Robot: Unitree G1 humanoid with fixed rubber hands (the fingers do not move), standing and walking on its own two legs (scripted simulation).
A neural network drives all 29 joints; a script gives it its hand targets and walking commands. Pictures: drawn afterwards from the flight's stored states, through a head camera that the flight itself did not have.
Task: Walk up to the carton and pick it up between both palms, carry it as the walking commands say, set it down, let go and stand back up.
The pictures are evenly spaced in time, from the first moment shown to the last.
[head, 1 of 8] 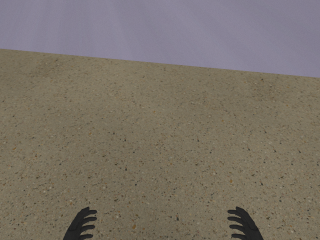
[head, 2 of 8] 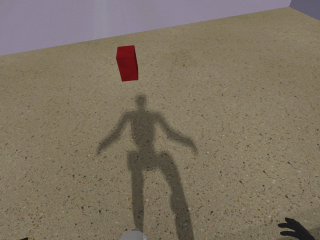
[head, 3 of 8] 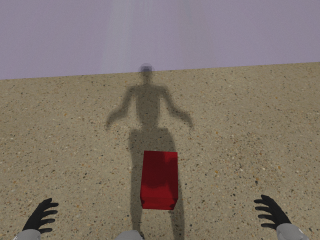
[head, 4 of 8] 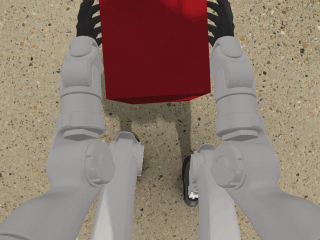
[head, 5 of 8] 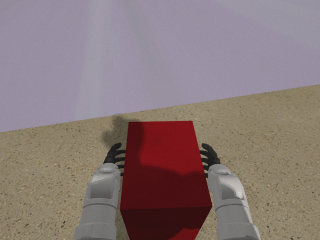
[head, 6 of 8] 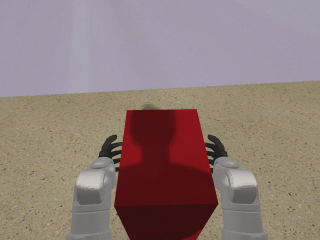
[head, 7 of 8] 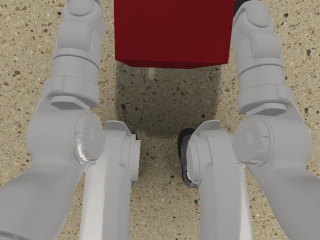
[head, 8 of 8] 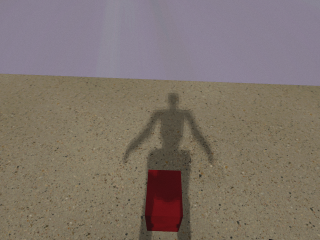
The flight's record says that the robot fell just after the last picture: no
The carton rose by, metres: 0.65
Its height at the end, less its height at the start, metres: +0.00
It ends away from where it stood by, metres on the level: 0.47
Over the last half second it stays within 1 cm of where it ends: yes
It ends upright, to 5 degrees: yes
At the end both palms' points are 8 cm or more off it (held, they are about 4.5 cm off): yes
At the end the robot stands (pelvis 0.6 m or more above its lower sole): yes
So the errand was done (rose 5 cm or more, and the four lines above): yes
